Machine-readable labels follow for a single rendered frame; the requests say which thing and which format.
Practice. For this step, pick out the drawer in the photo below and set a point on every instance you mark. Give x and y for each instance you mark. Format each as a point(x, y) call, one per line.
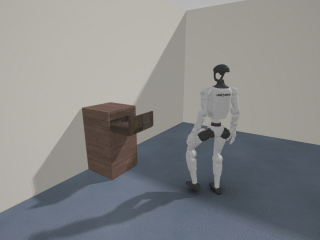
point(130, 125)

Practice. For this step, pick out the cabinet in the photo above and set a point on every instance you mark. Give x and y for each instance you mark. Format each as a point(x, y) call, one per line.
point(108, 154)

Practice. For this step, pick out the humanoid robot head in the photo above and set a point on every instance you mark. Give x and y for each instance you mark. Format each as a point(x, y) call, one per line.
point(221, 69)

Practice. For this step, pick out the robot left forearm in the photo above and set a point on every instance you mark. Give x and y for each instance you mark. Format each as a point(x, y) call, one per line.
point(198, 123)

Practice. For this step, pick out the robot left hand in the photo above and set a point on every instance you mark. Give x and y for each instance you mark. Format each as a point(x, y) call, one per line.
point(190, 140)

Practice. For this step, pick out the right robot upper arm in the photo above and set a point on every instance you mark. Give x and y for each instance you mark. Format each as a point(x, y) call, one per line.
point(234, 101)

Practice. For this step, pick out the handle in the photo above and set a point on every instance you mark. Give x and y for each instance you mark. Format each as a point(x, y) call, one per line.
point(145, 123)

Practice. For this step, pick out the left robot shin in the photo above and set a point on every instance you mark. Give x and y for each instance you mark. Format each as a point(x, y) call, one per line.
point(192, 166)

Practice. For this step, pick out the robot right forearm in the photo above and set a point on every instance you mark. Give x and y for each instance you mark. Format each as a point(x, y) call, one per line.
point(234, 121)

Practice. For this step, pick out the robot right hand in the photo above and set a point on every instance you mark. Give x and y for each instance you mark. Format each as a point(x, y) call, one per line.
point(233, 135)

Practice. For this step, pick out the left robot upper arm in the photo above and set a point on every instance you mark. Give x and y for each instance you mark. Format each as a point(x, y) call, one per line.
point(205, 93)

